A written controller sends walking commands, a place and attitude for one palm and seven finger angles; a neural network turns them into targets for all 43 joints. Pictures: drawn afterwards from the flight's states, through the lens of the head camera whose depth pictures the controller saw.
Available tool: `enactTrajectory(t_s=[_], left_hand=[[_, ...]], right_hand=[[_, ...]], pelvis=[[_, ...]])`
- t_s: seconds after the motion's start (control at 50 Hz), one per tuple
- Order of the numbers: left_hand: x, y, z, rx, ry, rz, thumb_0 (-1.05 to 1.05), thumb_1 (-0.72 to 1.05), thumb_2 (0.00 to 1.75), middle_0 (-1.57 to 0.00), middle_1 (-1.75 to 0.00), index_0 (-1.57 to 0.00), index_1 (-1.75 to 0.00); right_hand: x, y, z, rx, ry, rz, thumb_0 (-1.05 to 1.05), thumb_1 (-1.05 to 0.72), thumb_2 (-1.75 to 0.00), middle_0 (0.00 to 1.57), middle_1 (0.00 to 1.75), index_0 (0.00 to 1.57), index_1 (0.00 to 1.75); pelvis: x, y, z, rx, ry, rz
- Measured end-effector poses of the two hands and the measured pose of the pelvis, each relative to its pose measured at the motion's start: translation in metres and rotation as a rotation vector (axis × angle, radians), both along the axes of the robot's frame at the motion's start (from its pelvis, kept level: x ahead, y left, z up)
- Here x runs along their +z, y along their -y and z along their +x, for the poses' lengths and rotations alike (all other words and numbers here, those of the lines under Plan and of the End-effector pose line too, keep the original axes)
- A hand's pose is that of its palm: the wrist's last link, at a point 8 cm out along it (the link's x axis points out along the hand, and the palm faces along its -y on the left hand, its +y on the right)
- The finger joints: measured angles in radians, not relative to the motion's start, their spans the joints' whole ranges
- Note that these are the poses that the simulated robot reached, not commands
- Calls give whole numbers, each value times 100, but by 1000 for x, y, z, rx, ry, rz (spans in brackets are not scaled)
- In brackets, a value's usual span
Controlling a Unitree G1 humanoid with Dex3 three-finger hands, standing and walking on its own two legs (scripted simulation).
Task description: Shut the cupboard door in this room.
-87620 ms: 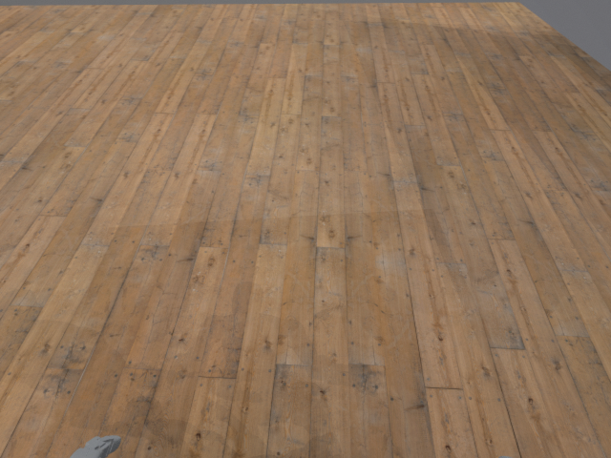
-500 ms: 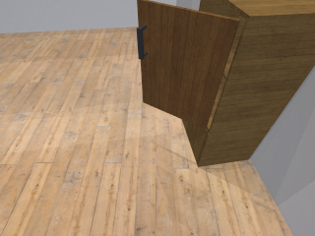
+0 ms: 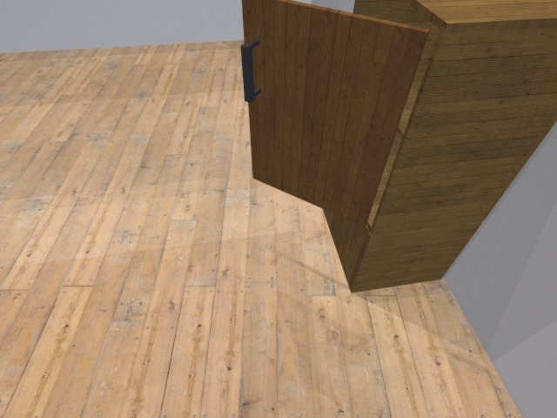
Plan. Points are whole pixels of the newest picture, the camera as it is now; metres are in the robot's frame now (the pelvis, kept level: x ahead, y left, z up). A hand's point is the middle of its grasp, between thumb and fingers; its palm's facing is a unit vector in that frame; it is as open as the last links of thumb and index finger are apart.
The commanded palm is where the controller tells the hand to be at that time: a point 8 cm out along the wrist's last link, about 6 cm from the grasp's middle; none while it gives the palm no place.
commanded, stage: walk to a spot facing it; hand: left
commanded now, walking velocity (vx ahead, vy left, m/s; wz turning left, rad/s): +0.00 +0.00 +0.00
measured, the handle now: (252, 71) +0.90 +0.12 +0.06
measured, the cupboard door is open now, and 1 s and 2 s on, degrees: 49 49 49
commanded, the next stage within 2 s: none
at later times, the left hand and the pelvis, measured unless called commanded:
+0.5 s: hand out of the picture +0.03 +0.23 -0.20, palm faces +0.17 -0.96 -0.24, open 7.4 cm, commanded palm none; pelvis +0.00 +0.02 -0.03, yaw +11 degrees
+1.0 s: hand out of the picture -0.03 +0.20 -0.16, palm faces +0.46 -0.84 -0.31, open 7.4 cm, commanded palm none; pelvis +0.00 -0.03 -0.01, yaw +29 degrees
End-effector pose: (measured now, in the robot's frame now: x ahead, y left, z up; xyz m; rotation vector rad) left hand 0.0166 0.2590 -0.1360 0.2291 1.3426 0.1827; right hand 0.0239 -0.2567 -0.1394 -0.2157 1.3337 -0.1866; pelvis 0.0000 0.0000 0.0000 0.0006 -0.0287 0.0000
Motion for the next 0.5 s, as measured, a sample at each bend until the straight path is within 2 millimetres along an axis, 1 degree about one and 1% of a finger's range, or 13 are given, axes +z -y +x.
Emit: enactTrajectory(t_s=[0.2, 0.28, 0.32, 0.38, 0.46, 0.5], left_hand=[[6, -12, 32, -21, 59, 27, 0, 91, 89, -20, -30, -20, -30], [4, -12, 37, 6, 82, 34, 0, 91, 89, -20, -30, -20, -30], [2, -10, 35, 26, 93, 29, 0, 91, 89, -20, -30, -20, -30], [-5, -8, 27, 66, 103, 17, 0, 91, 89, -20, -30, -20, -30], [-20, -10, 8, 125, 95, -8, 0, 91, 89, -20, -30, -20, -30], [-31, -13, -3, 158, 84, -24, 0, 91, 89, -20, -30, -20, -30]], right_hand=[[7, 13, 29, 26, 52, -30, 1, -91, -90, 20, 30, 20, 30], [3, 9, 35, 47, 43, -24, 1, -91, -90, 20, 30, 20, 30], [-2, 4, 36, 61, 30, -12, 1, -91, -90, 20, 30, 20, 30], [-9, -6, 37, 86, 8, 5, 1, -91, -90, 20, 30, 20, 30], [-14, -25, 42, 123, -16, 20, 1, -91, -90, 20, 30, 20, 30], [-18, -34, 47, 154, -11, 22, 1, -91, -90, 20, 30, 20, 30]], pelvis=[[0, 0, 5, 8, -6, 2], [-3, 0, 5, 39, -12, 4], [-6, 0, 4, 59, -14, 2], [-11, -2, 2, 96, -9, -9], [-19, -9, 1, 158, 9, -10], [-26, -16, 1, 188, 9, -10]])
